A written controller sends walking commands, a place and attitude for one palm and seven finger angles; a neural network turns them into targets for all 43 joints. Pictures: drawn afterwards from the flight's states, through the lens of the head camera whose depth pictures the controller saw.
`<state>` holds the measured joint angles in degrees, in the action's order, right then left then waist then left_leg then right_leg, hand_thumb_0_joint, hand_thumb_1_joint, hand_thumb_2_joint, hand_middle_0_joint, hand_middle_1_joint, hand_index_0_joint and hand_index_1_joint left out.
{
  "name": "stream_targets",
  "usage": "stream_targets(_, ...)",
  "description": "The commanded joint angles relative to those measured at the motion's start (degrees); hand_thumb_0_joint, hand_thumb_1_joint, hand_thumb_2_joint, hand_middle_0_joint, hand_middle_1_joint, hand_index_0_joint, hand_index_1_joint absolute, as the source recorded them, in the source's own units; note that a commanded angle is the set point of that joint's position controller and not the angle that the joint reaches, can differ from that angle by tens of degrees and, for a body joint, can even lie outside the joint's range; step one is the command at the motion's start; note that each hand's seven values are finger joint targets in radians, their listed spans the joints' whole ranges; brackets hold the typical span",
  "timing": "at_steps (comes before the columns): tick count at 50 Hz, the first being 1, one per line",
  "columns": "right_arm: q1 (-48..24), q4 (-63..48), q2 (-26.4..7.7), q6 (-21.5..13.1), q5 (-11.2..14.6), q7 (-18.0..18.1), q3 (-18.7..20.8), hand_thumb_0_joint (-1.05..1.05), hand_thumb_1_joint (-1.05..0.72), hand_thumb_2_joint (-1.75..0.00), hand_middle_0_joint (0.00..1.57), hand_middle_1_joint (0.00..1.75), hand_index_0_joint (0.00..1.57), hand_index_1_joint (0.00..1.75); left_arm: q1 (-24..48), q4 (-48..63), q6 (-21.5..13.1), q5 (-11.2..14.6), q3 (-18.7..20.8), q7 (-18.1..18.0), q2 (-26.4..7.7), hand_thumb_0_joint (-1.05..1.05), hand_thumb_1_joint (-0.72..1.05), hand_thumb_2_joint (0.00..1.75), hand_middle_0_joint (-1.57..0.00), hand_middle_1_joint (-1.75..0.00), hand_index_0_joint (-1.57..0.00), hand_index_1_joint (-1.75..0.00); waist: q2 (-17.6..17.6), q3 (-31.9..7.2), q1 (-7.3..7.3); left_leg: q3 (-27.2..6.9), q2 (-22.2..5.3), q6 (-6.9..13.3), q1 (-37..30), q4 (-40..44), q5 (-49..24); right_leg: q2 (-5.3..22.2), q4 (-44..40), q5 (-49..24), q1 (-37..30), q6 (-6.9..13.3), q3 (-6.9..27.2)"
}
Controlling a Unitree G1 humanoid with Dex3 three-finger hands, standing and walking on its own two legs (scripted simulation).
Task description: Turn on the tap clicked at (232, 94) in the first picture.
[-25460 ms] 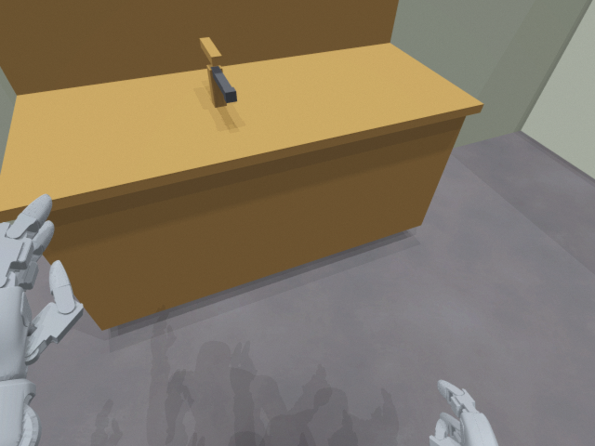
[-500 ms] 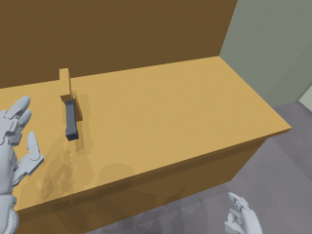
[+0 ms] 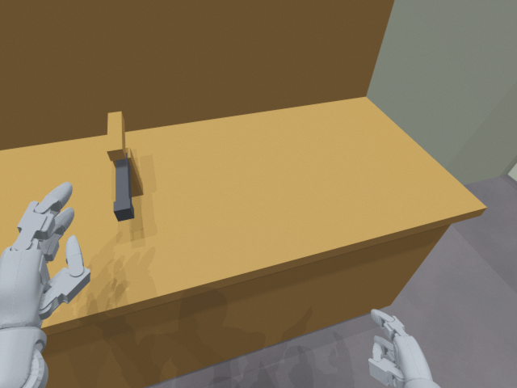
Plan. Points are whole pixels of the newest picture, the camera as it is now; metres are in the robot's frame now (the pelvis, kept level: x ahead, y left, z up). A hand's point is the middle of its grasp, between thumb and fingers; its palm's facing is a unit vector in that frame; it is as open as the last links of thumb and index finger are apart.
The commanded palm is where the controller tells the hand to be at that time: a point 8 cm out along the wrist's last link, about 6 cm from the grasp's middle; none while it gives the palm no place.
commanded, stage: turn the palm inward beside the body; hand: left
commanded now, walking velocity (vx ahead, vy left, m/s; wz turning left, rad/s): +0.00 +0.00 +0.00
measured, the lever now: (124, 210) +0.38 +0.29 +0.05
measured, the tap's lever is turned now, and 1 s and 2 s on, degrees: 0 0 0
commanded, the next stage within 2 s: reach beside the lever's end, fingers flat in 1.84 s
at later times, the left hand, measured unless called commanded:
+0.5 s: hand (94, 252) +0.22 +0.23 +0.16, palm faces +0.53 -0.81 -0.27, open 7.4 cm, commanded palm +0.17 +0.26 +0.16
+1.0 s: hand (100, 283) +0.20 +0.22 +0.13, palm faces +0.51 -0.84 -0.17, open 7.4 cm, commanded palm +0.14 +0.25 +0.15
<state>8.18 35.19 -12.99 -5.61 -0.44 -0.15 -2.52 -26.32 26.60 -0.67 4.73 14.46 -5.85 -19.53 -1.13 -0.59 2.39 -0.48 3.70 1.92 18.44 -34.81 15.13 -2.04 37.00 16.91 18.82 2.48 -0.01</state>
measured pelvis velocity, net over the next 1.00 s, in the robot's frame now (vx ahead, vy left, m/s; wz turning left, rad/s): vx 0.02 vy -0.03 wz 0.07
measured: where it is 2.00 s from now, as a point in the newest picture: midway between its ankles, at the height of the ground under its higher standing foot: outside the picture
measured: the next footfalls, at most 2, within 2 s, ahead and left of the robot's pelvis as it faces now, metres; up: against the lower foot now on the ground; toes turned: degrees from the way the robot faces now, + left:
none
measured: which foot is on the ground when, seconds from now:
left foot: down 0.00-1.00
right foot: down 0.00-1.00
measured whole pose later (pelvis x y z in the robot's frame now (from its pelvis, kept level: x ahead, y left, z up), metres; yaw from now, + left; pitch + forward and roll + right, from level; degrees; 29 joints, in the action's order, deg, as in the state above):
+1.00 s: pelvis +0.02 -0.03 -0.01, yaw +4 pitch +1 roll +0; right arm 10.9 36.1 -14.2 -12.8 1.5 4.7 -3.0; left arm -28.4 26.0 2.3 12.1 13.7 -8.7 -14.0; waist 2.8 -4.1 4.3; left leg -4.7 1.9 -0.6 21.7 -39.9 19.1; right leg -3.4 39.0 20.7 19.5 5.2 -5.3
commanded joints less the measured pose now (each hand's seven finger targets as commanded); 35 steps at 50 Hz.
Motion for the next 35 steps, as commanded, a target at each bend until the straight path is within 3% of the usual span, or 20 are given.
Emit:
stream_targets(1,-8.6,-6.4,-5.6,-4.9,-0.5,1.1,2.1,0.00,-0.90,-0.90,0.20,0.30,0.20,0.30,18.3,14.6,-14.0,-1.6,13.6,-8.9,-13.3,0.00,0.90,0.90,-0.20,-0.30,-0.20,-0.30,12.8,-6.1,-0.06,-4.2,-2.4,-1.4,-0.4,5.5,14.3,-0.2,-4.7,6.8,5.3,-0.6,-2.4)
stream_targets(2,-8.2,-5.8,-6.0,-4.8,-0.2,1.3,1.8,0.00,-0.90,-0.90,0.20,0.30,0.20,0.30,20.7,12.7,-13.2,-2.0,13.6,-8.7,-14.3,0.00,0.90,0.90,-0.20,-0.30,-0.20,-0.30,12.8,-4.8,-1.11,-4.2,-2.2,-1.0,0.2,4.7,15.7,0.1,-5.5,7.5,6.3,-0.7,-2.0)
stream_targets(3,-9.0,-5.7,-6.5,-4.9,-0.2,1.7,1.7,0.00,-0.90,-0.90,0.20,0.30,0.20,0.30,21.4,8.6,-11.6,-1.5,10.5,-7.5,-11.5,0.00,0.90,0.90,-0.20,-0.30,-0.20,-0.30,12.6,-4.1,-1.79,-4.2,-2.0,-0.8,1.2,3.9,16.6,0.7,-6.1,8.5,6.8,-0.7,-1.7)
stream_targets(4,-9.1,-5.5,-7.1,-4.8,0.0,2.3,1.5,0.00,-0.90,-0.90,0.20,0.30,0.20,0.30,21.8,5.4,-9.5,-0.9,8.7,-5.9,-10.9,0.00,0.90,0.90,-0.20,-0.30,-0.20,-0.30,11.4,-2.1,-2.05,-4.1,-1.8,-0.5,2.3,3.4,17.1,1.2,-6.9,9.4,6.9,-0.8,-1.2)
stream_targets(7,-10.1,-6.6,-8.1,-4.3,1.7,4.6,1.0,0.00,-0.90,-0.90,0.20,0.30,0.20,0.30,22.7,-0.6,-0.2,1.7,3.1,-0.3,-9.1,0.00,0.90,0.90,-0.20,-0.30,-0.20,-0.30,9.2,-1.3,-1.88,-2.8,-0.8,0.0,2.9,2.3,16.0,2.3,-10.5,13.8,6.1,-1.1,1.1)
stream_targets(9,-10.3,-7.4,-8.1,-4.2,2.2,6.0,1.1,0.00,-0.90,-0.90,0.20,0.30,0.20,0.30,24.7,-0.3,4.7,3.0,2.9,2.0,-10.8,0.00,0.90,0.90,-0.20,-0.30,-0.20,-0.30,4.2,-2.4,-0.88,-2.6,-0.9,-0.1,3.8,1.1,12.5,3.7,-13.6,18.8,3.3,-1.5,4.2)
stream_targets(11,-10.9,-8.4,-7.7,-4.4,2.1,6.6,1.5,0.00,-0.90,-0.90,0.20,0.30,0.20,0.30,23.8,1.9,6.4,3.4,5.6,2.1,-13.1,0.00,0.90,0.90,-0.20,-0.30,-0.20,-0.30,-1.0,-3.7,0.25,-2.5,-1.6,-0.3,4.5,-1.3,8.7,5.6,-16.3,23.3,1.3,-2.3,7.7)
stream_targets(12,-11.4,-8.4,-7.3,-4.7,2.3,6.5,1.4,0.00,-0.90,-0.90,0.20,0.30,0.20,0.30,21.2,2.8,5.9,3.7,9.0,1.3,-15.1,0.00,0.90,0.90,-0.20,-0.30,-0.20,-0.30,-1.8,-3.4,1.30,-2.6,-1.9,-0.7,4.9,-2.0,7.6,6.0,-16.6,23.4,1.0,-2.5,9.0)
stream_targets(14,-11.2,-8.1,-6.2,-5.0,1.8,6.0,1.9,0.00,-0.90,-0.90,0.20,0.30,0.20,0.30,17.8,5.2,2.5,4.4,11.7,-0.5,-14.0,0.00,0.90,0.90,-0.20,-0.30,-0.20,-0.30,-6.2,-4.5,2.17,-3.4,-3.1,-1.4,6.3,-2.8,6.7,7.4,-15.8,21.0,-0.2,-3.7,9.9)
stream_targets(16,-10.6,-7.4,-6.0,-5.5,1.4,5.3,2.7,0.00,-0.90,-0.90,0.20,0.30,0.20,0.30,15.4,7.5,-1.6,5.6,14.9,-2.1,-14.5,0.00,0.90,0.90,-0.20,-0.30,-0.20,-0.30,-4.4,-6.0,2.76,-3.8,-3.9,-1.9,6.9,-4.1,5.9,8.2,-14.8,17.5,-1.2,-4.2,11.1)
stream_targets(17,-10.1,-6.5,-5.8,-5.6,1.6,4.9,2.9,0.00,-0.90,-0.90,0.20,0.30,0.20,0.30,14.5,8.3,-3.1,5.5,18.1,-3.2,-17.2,0.00,0.90,0.90,-0.20,-0.30,-0.20,-0.30,-1.1,-6.9,3.56,-3.4,-4.0,-2.0,6.4,-4.3,5.4,8.1,-14.2,16.2,-1.7,-4.0,11.0)
stream_targets(18,-9.5,-7.0,-5.2,-5.8,1.4,4.4,2.9,0.00,-0.90,-0.90,0.20,0.30,0.20,0.30,13.5,9.7,-4.3,5.6,15.9,-3.7,-14.2,0.00,0.90,0.90,-0.20,-0.30,-0.20,-0.30,1.2,-8.6,3.25,-3.3,-3.9,-1.8,6.2,-3.9,4.2,8.0,-12.6,11.8,-2.7,-3.7,10.0)
stream_targets(20,-8.0,-6.8,-5.8,-6.4,1.5,4.2,2.9,0.00,-0.90,-0.90,0.20,0.30,0.20,0.30,9.3,8.2,-4.7,5.7,14.7,-4.2,-12.2,0.00,0.90,0.90,-0.20,-0.30,-0.20,-0.30,4.3,-8.4,2.43,-2.6,-3.8,-1.4,5.3,-4.6,1.7,7.8,-10.9,3.0,-2.5,-3.4,9.0)
stream_targets(22,-6.6,-6.7,-6.7,-6.8,1.6,4.2,2.8,0.00,-0.90,-0.90,0.20,0.30,0.20,0.30,6.1,6.7,-3.5,5.4,14.9,-3.7,-12.4,0.00,0.90,0.90,-0.20,-0.30,-0.20,-0.30,4.8,-8.6,1.93,-2.2,-3.3,-0.8,4.9,-5.0,-2.9,7.6,-8.7,-8.7,-3.4,-3.6,8.2)
stream_targets(23,-5.8,-7.1,-6.9,-6.9,1.6,4.4,2.7,0.00,-0.90,-0.90,0.20,0.30,0.20,0.30,5.9,7.3,-2.6,5.6,11.6,-2.7,-9.4,0.00,0.90,0.90,-0.20,-0.30,-0.20,-0.30,5.0,-9.1,1.17,-1.8,-3.2,-0.4,4.3,-4.6,-5.2,7.3,-7.4,-14.6,-3.8,-3.7,6.7)
stream_targets(27,-3.9,-7.4,-8.0,-8.7,2.1,5.4,2.8,0.00,-0.90,-0.90,0.20,0.30,0.20,0.30,6.7,9.2,-1.4,6.9,9.9,0.7,-8.4,0.00,0.90,0.90,-0.20,-0.30,-0.20,-0.30,0.4,-10.2,0.07,-1.7,-2.8,0.6,2.6,-4.6,-10.2,6.4,-5.3,-28.4,-5.1,-4.7,4.1)
stream_targets(29,-2.2,-7.2,-8.3,-9.6,2.1,5.6,3.4,0.00,-0.90,-0.90,0.20,0.30,0.20,0.30,5.9,9.6,-2.7,7.5,9.1,1.7,-7.3,0.00,0.90,0.90,-0.20,-0.30,-0.20,-0.30,-3.0,-11.3,-0.29,-2.0,-3.0,0.7,2.1,-4.2,-11.8,6.1,-4.2,-32.7,-6.1,-5.1,2.6)
stream_targets(32,-2.1,-7.1,-7.9,-11.0,1.9,5.2,3.6,0.00,-0.90,-0.90,0.20,0.30,0.20,0.30,4.1,13.5,-6.0,7.0,11.0,0.7,-9.3,0.00,0.90,0.90,-0.20,-0.30,-0.20,-0.30,0.5,-14.4,1.06,-1.7,-2.5,0.8,-0.4,-4.3,-15.3,5.4,-2.5,-35.4,-6.6,-4.3,0.9)
stream_targets(35,-1.1,-7.1,-7.5,-11.3,1.5,4.4,3.8,0.00,-0.90,-0.90,0.20,0.30,0.20,0.30,-0.6,12.1,-7.4,6.8,10.6,-1.3,-7.1,0.00,0.90,0.90,-0.20,-0.30,-0.20,-0.30,1.3,-14.4,1.63,-1.6,-2.4,0.5,0.2,-4.1,-16.1,5.2,-1.9,-33.8,-6.2,-3.6,-0.4)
